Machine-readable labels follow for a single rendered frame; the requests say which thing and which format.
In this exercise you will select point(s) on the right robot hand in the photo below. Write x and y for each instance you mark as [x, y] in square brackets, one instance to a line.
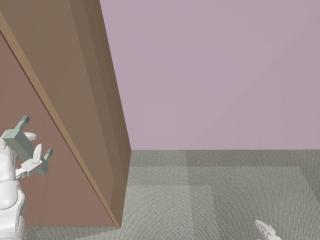
[266, 230]

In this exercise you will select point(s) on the handle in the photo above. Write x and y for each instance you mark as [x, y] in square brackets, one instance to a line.
[22, 146]

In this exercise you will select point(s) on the wardrobe door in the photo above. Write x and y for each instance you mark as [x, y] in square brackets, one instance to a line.
[63, 196]

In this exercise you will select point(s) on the robot left forearm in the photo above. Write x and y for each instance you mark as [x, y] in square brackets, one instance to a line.
[12, 209]

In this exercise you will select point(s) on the left robot hand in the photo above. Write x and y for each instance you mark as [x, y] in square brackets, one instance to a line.
[8, 159]

